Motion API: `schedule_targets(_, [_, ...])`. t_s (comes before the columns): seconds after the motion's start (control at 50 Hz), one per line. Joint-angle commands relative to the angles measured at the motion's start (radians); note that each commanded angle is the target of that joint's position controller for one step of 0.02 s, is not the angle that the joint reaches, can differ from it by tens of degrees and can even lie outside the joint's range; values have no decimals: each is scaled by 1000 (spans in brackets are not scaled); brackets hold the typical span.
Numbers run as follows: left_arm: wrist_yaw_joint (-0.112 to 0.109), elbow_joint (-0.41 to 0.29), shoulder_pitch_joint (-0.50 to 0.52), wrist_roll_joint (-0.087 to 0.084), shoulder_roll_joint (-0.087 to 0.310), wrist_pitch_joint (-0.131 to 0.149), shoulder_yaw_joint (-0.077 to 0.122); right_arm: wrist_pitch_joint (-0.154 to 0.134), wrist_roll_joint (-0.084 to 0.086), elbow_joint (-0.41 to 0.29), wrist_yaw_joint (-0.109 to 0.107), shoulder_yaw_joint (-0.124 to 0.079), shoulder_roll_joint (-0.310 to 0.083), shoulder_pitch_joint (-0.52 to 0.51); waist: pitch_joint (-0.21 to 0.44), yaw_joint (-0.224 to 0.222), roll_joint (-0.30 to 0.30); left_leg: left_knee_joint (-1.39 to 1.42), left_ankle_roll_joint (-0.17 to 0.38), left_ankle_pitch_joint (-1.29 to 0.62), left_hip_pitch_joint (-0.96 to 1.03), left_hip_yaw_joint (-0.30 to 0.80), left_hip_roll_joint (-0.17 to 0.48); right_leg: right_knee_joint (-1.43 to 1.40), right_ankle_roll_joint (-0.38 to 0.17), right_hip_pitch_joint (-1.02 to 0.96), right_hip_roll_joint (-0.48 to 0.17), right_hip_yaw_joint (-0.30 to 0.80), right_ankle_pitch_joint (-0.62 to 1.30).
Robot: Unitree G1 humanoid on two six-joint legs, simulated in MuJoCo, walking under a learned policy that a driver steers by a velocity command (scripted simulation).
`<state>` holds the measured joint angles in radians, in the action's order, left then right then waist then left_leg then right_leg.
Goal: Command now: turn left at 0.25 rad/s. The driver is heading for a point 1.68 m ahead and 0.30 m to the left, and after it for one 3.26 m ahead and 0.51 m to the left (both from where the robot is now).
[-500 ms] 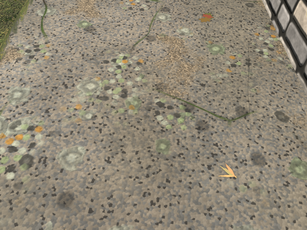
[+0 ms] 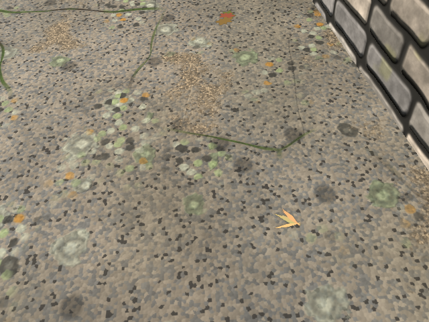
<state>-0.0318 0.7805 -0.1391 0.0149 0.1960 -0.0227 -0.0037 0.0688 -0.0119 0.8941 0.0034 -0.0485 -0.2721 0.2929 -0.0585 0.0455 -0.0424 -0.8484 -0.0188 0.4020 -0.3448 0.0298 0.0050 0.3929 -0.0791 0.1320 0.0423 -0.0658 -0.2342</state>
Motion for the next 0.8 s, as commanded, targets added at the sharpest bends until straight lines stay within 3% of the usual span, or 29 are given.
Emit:
schedule_targets(0.02, [-12, -18, -64, 1, 192, -1, 57, -8, -2, -63, -2, -22, -88, -37, 20, -66, 149, -27, -2, 41, -85, -15, 3, -89, -139, -73, -308, 164, 400])
schedule_targets(0.08, [-13, -8, -63, 7, 191, 0, 64, -7, -2, -77, 2, -21, -71, -49, 16, -66, 137, -12, 5, 72, -89, -33, 12, -85, -165, -68, -328, 168, 361])
schedule_targets(0.18, [-5, -1, -43, 13, 205, 3, 77, -10, 7, -104, 12, -19, -56, -48, 65, -56, 151, 81, 32, 84, -6, -75, 7, -35, -164, -53, -348, 133, 435])
schedule_targets(0.22, [-2, 1, -31, 11, 220, 1, 84, -15, 11, -114, 17, -19, -52, -37, 84, -43, 157, 168, 51, 48, 52, -94, -3, 4, -140, -38, -348, 109, 433])
schedule_targets(0.26, [1, 7, -22, 8, 233, -6, 91, -29, 7, -115, 17, -19, -57, -2, 91, -5, 122, 397, 79, -144, 187, -80, -15, 103, -58, 50, -313, 42, 295])
schedule_targets(0.28, [7, 5, -48, 9, 204, -9, 87, -42, -10, -119, 9, -37, -133, 12, 86, -5, -45, 558, 116, -213, 270, 127, 99, 287, 21, 172, -233, -42, 99])
schedule_targets(0.3, [2, -66, 4, 4, 132, -15, 66, -48, -6, -134, 6, -73, -284, 34, 45, -2, -273, 588, 263, -615, 304, 510, 373, 474, 96, 433, -16, -91, -369])
schedule_targets(0.32, [-9, -60, 43, 13, 163, -27, 68, -46, -6, -112, 1, -74, -256, 95, 59, 37, -128, 560, 350, -675, 282, 467, 381, 648, 95, 432, -34, 56, -414])
schedule_targets(0.34, [-5, -44, 10, 1, 169, -32, 71, -42, 3, -121, -6, -62, -208, 41, 42, -7, -62, 552, 342, -628, 254, 374, 320, 703, 95, 434, -53, 89, -333])
schedule_targets(0.36, [0, -30, -8, -7, 180, -27, 75, -35, 7, -140, -10, -52, -171, -42, 14, -42, -29, 560, 295, -546, 228, 305, 247, 687, 94, 432, -67, 103, -241])
schedule_targets(0.4, [10, -15, -35, 17, 207, -22, 84, -33, 13, -165, -14, -41, -140, -107, 40, -58, -57, 550, 253, -583, 263, 250, 172, 689, 105, 429, -60, 94, -153])
schedule_targets(0.42, [15, -12, -47, 18, 204, -24, 85, -34, 14, -165, -11, -41, -141, -92, 67, -55, -45, 542, 253, -616, 278, 246, 165, 703, 113, 421, -53, 92, -138])
schedule_targets(0.46, [18, -21, -41, 10, 191, -28, 82, -40, 14, -158, -7, -48, -160, -57, 77, -45, -25, 536, 252, -615, 301, 260, 163, 685, 126, 434, -53, 98, -126])
schedule_targets(0.5, [14, -32, -22, 7, 186, -32, 81, -42, 11, -153, -7, -52, -172, -34, 64, -32, -42, 537, 251, -566, 311, 288, 156, 636, 134, 454, -54, 105, -126])
schedule_targets(0.62, [7, -42, -6, 2, 186, -31, 79, -43, -5, -156, -11, -49, -172, -13, 73, -10, -67, 532, 259, -507, 289, 347, 159, 506, 130, 410, -48, 106, -149])
schedule_targets(0.72, [10, -10, -36, -7, 147, -26, 58, -53, -22, -140, -20, -7, -102, -67, 93, -21, -63, 532, 228, -503, 182, 290, 148, 303, 92, 168, -48, 86, -148])
schedule_targets(0.78, [7, 24, -84, -9, 140, -17, 50, -52, -11, -114, -32, 3, -123, -97, 67, -66, -41, 487, 182, -458, 120, 267, 135, 21, 64, -8, -25, 73, 1])
schedule_targets(0.8, [4, 21, -74, -2, 165, -6, 51, -55, -10, -107, -35, 3, -129, -80, 62, -62, -5, 465, 143, -421, 95, 261, 121, -63, 54, -57, -56, 138, 92])
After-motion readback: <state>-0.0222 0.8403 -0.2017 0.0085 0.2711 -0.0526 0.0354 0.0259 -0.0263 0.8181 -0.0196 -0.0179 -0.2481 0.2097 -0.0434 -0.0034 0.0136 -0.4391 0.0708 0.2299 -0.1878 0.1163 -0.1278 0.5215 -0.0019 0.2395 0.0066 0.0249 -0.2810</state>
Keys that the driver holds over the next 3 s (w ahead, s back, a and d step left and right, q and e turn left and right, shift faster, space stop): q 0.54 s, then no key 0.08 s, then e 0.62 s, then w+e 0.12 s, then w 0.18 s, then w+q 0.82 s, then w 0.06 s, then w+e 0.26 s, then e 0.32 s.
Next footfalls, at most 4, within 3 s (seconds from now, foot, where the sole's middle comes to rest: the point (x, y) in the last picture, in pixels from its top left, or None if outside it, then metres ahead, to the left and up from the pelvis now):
0.28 left None -0.02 0.11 -0.78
0.82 right None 0.05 -0.07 -0.78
1.16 left None -0.02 0.14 -0.78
1.64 right None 0.12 -0.09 -0.78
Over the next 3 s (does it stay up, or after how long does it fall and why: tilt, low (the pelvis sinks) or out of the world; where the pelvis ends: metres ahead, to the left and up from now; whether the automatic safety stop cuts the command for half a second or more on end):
stays up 0.70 0.10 0.00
